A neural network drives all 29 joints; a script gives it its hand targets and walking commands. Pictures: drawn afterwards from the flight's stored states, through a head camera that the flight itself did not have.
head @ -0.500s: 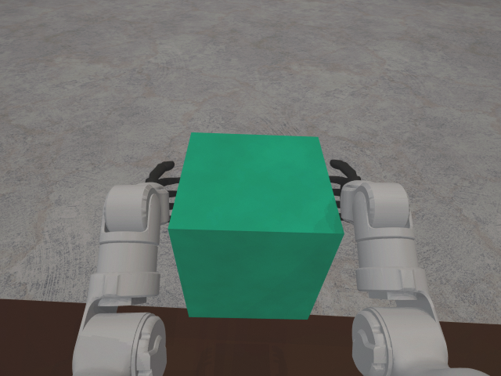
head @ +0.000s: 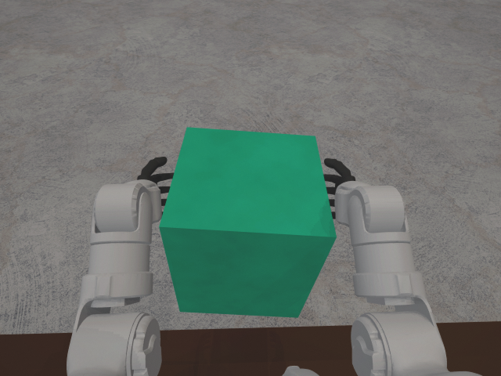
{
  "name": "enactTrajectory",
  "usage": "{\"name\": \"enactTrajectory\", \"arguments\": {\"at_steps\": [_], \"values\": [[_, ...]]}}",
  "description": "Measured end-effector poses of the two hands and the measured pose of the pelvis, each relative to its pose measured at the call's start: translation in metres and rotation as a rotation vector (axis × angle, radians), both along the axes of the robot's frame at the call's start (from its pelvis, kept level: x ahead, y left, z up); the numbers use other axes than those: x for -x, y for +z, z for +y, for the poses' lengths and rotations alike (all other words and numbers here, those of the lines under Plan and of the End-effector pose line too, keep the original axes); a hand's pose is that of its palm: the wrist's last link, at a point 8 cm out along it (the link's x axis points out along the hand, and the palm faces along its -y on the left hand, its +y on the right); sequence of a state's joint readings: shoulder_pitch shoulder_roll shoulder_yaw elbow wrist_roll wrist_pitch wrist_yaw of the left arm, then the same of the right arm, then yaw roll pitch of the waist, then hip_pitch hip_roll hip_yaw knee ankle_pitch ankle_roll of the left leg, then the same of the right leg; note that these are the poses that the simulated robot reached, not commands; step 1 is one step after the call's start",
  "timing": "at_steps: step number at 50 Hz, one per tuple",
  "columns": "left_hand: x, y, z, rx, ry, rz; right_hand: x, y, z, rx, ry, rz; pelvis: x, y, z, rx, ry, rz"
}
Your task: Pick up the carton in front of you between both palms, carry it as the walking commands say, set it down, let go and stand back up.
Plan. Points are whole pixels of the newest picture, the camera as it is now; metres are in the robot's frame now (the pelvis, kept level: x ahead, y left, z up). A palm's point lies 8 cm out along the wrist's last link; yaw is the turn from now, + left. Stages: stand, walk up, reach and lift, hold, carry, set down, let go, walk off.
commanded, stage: carry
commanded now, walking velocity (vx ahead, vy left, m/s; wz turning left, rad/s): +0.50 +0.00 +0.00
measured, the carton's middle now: (245, 227) +0.35 -0.01 +0.04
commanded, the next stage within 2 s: none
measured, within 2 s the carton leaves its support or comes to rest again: neither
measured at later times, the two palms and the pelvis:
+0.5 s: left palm (173, 125) +0.62 +0.12 +0.06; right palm (306, 113) +0.64 -0.18 +0.06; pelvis +0.27 -0.05 -0.04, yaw +0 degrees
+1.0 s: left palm (188, 60) +0.95 +0.11 +0.04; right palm (290, 58) +0.93 -0.19 +0.05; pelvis +0.57 -0.02 -0.07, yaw +0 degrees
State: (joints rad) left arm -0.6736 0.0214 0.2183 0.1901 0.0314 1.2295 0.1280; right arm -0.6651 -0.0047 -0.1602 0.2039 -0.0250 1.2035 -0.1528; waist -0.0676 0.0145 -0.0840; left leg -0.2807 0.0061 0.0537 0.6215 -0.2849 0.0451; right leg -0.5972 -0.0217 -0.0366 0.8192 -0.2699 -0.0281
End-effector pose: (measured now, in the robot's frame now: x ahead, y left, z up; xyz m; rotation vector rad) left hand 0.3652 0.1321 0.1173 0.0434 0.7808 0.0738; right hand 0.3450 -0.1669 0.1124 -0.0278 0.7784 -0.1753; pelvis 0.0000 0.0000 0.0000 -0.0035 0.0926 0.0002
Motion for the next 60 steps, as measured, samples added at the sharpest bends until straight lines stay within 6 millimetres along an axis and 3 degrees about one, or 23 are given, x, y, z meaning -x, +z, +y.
{"name": "enactTrajectory", "arguments": {"at_steps": [5, 9, 14, 20, 24, 28, 31, 33, 39, 45, 53, 57, 60], "values": [[-0.062, -0.003, -0.027, 0.008, 0.014, -0.049, -0.064, -0.005, -0.028, -0.024, -0.015, -0.050, -0.056, -0.017, -0.022, -0.023, -0.001, -0.002], [-0.104, -0.027, -0.043, -0.016, 0.040, -0.062, -0.118, -0.030, -0.043, -0.048, 0.007, -0.063, -0.101, -0.044, -0.039, -0.029, 0.007, -0.007], [-0.129, -0.066, -0.039, -0.027, 0.082, 0.055, -0.161, -0.064, -0.040, -0.053, 0.051, 0.055, -0.143, -0.037, -0.050, -0.041, 0.003, -0.007], [-0.186, -0.066, -0.026, -0.013, 0.130, 0.017, -0.229, -0.065, -0.025, -0.063, 0.076, 0.019, -0.201, -0.030, -0.055, -0.033, 0.005, 0.010], [-0.237, -0.057, -0.014, 0.004, 0.147, -0.047, -0.281, -0.055, -0.014, -0.071, 0.074, -0.046, -0.252, -0.034, -0.051, -0.019, 0.002, 0.015], [-0.297, -0.051, 0.002, 0.010, 0.145, -0.117, -0.342, -0.045, 0.002, -0.063, 0.078, -0.116, -0.314, -0.050, -0.042, 0.007, -0.002, 0.005], [-0.349, -0.056, 0.012, 0.019, 0.123, -0.155, -0.390, -0.045, 0.012, -0.032, 0.075, -0.154, -0.365, -0.074, -0.033, 0.021, -0.008, -0.016], [-0.380, -0.065, 0.015, 0.025, 0.102, -0.138, -0.415, -0.051, 0.014, -0.005, 0.070, -0.138, -0.387, -0.082, -0.029, 0.002, -0.002, -0.015], [-0.449, -0.087, 0.000, 0.014, 0.023, 0.002, -0.459, -0.079, -0.001, 0.000, 0.002, 0.002, -0.446, -0.073, -0.015, 0.020, 0.000, -0.012], [-0.518, -0.085, -0.016, 0.029, -0.002, -0.014, -0.517, -0.076, -0.016, -0.012, -0.047, -0.016, -0.509, -0.065, -0.013, 0.026, 0.001, -0.003], [-0.624, -0.073, -0.030, 0.034, 0.025, -0.083, -0.631, -0.063, -0.031, -0.027, -0.035, -0.086, -0.619, -0.072, -0.029, 0.013, 0.007, 0.003], [-0.679, -0.083, -0.036, 0.000, 0.050, -0.075, -0.698, -0.078, -0.037, -0.041, 0.006, -0.077, -0.684, -0.089, -0.041, 0.012, 0.019, -0.013], [-0.704, -0.096, -0.033, -0.021, 0.078, -0.015, -0.734, -0.094, -0.034, -0.044, 0.048, -0.015, -0.715, -0.084, -0.048, 0.009, 0.025, -0.017]]}}
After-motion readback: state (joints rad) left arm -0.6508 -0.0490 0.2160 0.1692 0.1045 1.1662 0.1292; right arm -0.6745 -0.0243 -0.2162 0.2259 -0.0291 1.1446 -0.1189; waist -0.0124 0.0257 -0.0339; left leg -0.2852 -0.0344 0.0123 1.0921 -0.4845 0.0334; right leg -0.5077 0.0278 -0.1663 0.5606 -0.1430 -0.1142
